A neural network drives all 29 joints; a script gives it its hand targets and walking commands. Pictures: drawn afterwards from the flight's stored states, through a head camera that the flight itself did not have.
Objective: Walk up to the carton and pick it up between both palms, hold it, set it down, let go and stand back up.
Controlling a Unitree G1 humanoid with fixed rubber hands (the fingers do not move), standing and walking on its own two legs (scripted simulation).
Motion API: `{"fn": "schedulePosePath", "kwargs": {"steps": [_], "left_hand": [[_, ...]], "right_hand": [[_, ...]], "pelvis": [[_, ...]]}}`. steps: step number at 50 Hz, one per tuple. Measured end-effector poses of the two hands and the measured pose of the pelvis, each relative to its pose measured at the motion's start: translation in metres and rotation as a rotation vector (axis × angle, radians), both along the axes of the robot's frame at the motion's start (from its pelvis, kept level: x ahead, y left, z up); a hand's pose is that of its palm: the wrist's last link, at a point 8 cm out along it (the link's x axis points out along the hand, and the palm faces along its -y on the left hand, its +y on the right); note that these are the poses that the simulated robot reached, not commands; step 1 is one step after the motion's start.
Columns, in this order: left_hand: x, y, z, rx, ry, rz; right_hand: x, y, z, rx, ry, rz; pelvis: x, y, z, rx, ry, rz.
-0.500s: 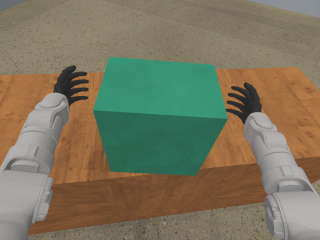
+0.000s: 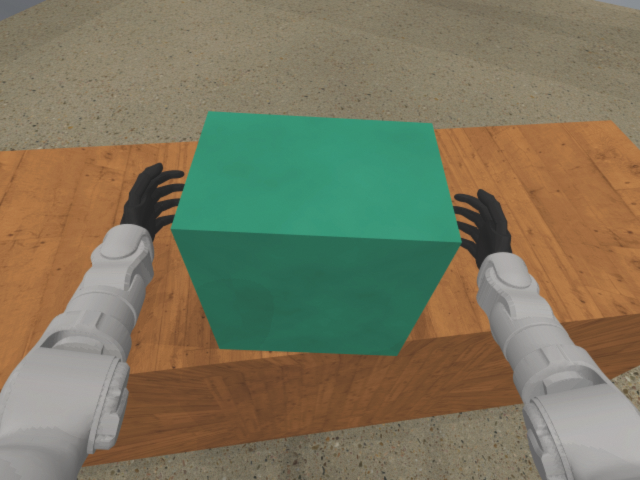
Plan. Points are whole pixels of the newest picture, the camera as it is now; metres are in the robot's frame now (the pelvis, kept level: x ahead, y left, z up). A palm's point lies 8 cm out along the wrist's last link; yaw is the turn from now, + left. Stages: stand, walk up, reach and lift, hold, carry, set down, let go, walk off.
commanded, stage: reach and lift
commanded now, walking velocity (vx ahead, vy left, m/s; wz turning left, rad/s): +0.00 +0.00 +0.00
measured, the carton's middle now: (314, 248) +0.43 +0.02 +0.02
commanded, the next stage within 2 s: none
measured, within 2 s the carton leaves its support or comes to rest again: neither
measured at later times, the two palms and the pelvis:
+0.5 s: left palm (169, 227) +0.43 +0.21 +0.06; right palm (467, 246) +0.41 -0.18 +0.06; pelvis -0.01 +0.00 -0.01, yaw -1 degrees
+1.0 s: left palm (174, 234) +0.42 +0.20 +0.05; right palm (454, 249) +0.41 -0.17 +0.05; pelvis -0.01 +0.01 -0.01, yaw -1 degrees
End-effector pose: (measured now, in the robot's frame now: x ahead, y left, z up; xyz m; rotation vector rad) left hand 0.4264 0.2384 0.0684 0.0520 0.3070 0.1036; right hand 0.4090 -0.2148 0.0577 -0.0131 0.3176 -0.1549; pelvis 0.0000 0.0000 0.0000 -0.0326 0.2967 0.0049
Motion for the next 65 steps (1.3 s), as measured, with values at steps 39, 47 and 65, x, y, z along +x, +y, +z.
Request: {"fn": "schedulePosePath", "kwargs": {"steps": [39,47,65], "left_hand": [[-0.004,-0.038,-0.015,-0.038,-0.035,0.002],[-0.002,-0.038,-0.016,-0.039,-0.035,0.006],[-0.002,-0.039,-0.016,-0.038,-0.045,0.003]], "right_hand": [[0.003,0.045,-0.004,0.008,-0.031,0.007],[0.004,0.047,-0.004,0.024,-0.026,-0.008],[0.003,0.047,-0.005,0.021,-0.04,-0.011]], "pelvis": [[-0.011,0.006,-0.005,-0.008,0.046,-0.017],[-0.01,0.007,-0.008,-0.006,0.063,-0.013],[-0.008,0.009,-0.005,-0.005,0.05,-0.003]]}}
